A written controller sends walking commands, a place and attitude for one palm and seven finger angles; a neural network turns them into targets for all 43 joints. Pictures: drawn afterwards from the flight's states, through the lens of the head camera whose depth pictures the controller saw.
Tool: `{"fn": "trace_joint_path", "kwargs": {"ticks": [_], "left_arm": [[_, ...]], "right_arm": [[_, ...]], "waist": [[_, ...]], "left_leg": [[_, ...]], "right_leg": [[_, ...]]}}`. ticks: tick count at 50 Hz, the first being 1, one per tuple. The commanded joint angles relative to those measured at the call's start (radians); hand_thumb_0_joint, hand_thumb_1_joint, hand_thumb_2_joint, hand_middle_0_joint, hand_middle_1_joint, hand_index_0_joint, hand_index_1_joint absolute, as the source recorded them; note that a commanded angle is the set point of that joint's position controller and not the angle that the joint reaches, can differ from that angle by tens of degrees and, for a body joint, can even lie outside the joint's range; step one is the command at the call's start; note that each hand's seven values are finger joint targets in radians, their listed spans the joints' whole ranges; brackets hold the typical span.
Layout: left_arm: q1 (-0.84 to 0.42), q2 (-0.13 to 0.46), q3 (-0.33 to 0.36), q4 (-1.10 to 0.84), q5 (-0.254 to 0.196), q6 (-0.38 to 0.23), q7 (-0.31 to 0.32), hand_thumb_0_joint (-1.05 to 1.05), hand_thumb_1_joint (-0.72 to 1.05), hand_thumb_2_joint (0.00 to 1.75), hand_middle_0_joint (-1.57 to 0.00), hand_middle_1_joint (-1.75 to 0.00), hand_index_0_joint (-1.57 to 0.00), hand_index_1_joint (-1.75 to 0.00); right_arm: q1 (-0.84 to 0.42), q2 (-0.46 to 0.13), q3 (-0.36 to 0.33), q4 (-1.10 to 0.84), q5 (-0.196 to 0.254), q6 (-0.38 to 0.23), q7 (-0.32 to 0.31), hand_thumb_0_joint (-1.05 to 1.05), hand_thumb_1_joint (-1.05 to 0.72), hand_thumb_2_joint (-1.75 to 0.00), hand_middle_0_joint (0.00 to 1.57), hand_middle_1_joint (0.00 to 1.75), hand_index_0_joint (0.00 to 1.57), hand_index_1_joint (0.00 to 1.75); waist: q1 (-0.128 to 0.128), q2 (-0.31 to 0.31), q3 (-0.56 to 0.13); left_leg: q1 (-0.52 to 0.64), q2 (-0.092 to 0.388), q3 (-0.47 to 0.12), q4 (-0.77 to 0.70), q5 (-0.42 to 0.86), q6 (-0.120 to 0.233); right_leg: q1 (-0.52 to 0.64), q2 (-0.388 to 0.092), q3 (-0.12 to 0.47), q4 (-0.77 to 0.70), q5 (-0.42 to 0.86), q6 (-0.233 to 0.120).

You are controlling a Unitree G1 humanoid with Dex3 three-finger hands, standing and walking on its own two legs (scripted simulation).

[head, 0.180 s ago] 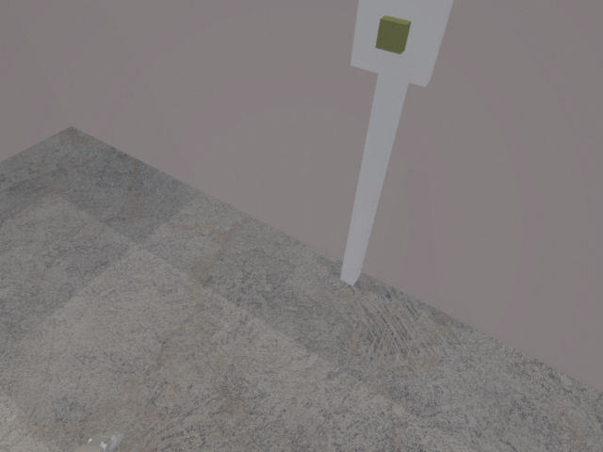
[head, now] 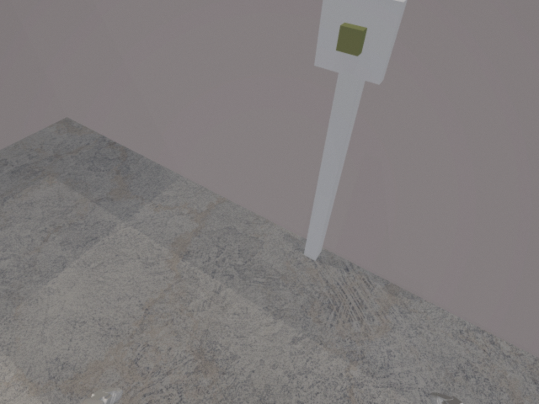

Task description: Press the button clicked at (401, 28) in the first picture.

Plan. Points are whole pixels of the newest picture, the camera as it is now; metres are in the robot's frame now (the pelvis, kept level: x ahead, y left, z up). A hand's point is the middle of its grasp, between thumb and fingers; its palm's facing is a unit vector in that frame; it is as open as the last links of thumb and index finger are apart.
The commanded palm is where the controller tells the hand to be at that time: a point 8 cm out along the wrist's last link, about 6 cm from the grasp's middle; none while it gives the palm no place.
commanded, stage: stand and wait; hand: left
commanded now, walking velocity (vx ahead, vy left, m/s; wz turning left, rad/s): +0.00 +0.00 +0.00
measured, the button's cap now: (351, 39) +0.85 -0.13 +0.19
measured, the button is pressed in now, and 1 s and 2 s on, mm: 0 0 0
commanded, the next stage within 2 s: look at it before walking up in 0.72 s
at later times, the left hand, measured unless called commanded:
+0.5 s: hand out of the picture +0.05 +0.23 -0.15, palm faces -0.03 -0.94 -0.34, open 7.4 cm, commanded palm none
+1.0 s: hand out of the picture +0.06 +0.22 -0.15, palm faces -0.04 -0.94 -0.33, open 7.4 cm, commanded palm none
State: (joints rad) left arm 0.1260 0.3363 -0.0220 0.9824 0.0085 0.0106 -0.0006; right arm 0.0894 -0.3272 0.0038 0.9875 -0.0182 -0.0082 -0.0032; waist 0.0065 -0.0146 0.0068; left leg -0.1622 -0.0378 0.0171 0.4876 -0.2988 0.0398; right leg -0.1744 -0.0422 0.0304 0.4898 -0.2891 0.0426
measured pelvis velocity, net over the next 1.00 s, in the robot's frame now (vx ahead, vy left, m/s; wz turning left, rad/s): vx -0.02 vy -0.03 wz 0.00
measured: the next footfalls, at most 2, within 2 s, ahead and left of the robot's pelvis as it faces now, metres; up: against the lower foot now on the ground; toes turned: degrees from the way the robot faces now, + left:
none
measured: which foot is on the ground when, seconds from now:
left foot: down 0.00-1.00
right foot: down 0.00-1.00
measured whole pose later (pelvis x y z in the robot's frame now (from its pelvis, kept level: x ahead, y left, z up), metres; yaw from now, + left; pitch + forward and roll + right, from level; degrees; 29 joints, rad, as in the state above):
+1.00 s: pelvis -0.02 -0.03 +0.01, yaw +0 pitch -2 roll +0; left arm 0.13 0.33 -0.02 1.09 0.01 0.00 0.00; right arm 0.12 -0.34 0.00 1.12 -0.01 -0.01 0.00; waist 0.00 0.00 0.03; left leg -0.14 0.00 0.01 0.38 -0.21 0.00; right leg -0.16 -0.01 0.02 0.40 -0.21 0.01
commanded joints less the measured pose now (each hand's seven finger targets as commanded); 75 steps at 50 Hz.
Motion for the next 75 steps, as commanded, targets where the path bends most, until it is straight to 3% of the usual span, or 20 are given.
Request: {"fn": "trace_joint_path", "kwargs": {"ticks": [1, 15, 28, 56, 73, 75], "left_arm": [[-0.038, 0.208, 0.056, -0.062, 0.004, -0.026, 0.016, 0.00, 0.90, 0.90, -0.20, -0.30, -0.20, -0.30], [-0.027, 0.206, 0.056, -0.011, 0.002, -0.030, 0.014, 0.00, 0.90, 0.90, -0.20, -0.30, -0.20, -0.30], [-0.033, 0.211, 0.054, 0.026, 0.003, -0.032, 0.011, 0.00, 0.90, 0.90, -0.20, -0.30, -0.20, -0.30], [-0.035, 0.209, 0.057, 0.037, 0.003, -0.040, 0.014, 0.00, 0.90, 0.90, -0.20, -0.30, -0.20, -0.30], [-0.040, 0.214, 0.057, 0.040, 0.003, -0.038, 0.013, 0.00, 0.90, 0.90, -0.20, -0.30, -0.20, -0.30], [-0.039, 0.203, 0.061, 0.034, 0.004, -0.031, 0.011, 0.00, 0.90, 0.90, -0.20, -0.30, -0.20, -0.30]], "right_arm": [[-0.050, -0.219, -0.056, -0.059, 0.004, -0.029, -0.012, 0.00, -0.90, -0.90, 0.20, 0.30, 0.20, 0.30], [-0.047, -0.218, -0.052, 0.000, 0.008, -0.028, -0.011, 0.00, -0.90, -0.90, 0.20, 0.30, 0.20, 0.30], [-0.024, -0.222, -0.045, 0.045, 0.009, -0.025, -0.007, 0.00, -0.90, -0.90, 0.20, 0.30, 0.20, 0.30], [-0.023, -0.218, -0.042, 0.065, 0.011, -0.027, -0.009, 0.00, -0.90, -0.90, 0.20, 0.30, 0.20, 0.30], [-0.031, -0.219, -0.038, 0.066, 0.011, -0.025, -0.011, 0.00, -0.90, -0.90, 0.20, 0.30, 0.20, 0.30], [-0.022, -0.211, -0.040, 0.065, 0.008, -0.024, -0.015, 0.00, -0.90, -0.90, 0.20, 0.30, 0.20, 0.30]], "waist": [[-0.007, 0.024, -0.062], [-0.007, 0.017, -0.058], [-0.006, 0.001, -0.006], [-0.007, 0.012, -0.051], [-0.006, 0.004, -0.028], [-0.008, 0.009, -0.024]], "left_leg": [[0.019, 0.141, -0.104, -0.096, 0.336, 0.011], [0.032, 0.146, -0.108, -0.136, 0.262, 0.004], [-0.002, 0.145, -0.123, -0.180, 0.141, -0.003], [0.048, 0.157, -0.105, -0.167, 0.255, -0.014], [0.053, 0.157, -0.107, -0.187, 0.246, -0.017], [0.068, 0.163, -0.085, -0.169, 0.248, -0.020]], "right_leg": [[0.025, -0.067, 0.034, -0.054, 0.267, -0.066], [0.038, -0.076, 0.056, -0.104, 0.240, -0.067], [0.009, -0.074, 0.079, -0.154, 0.119, -0.069], [0.041, -0.078, 0.081, -0.156, 0.253, -0.074], [0.043, -0.077, 0.079, -0.172, 0.248, -0.071], [0.017, -0.069, 0.095, -0.159, 0.272, -0.074]]}}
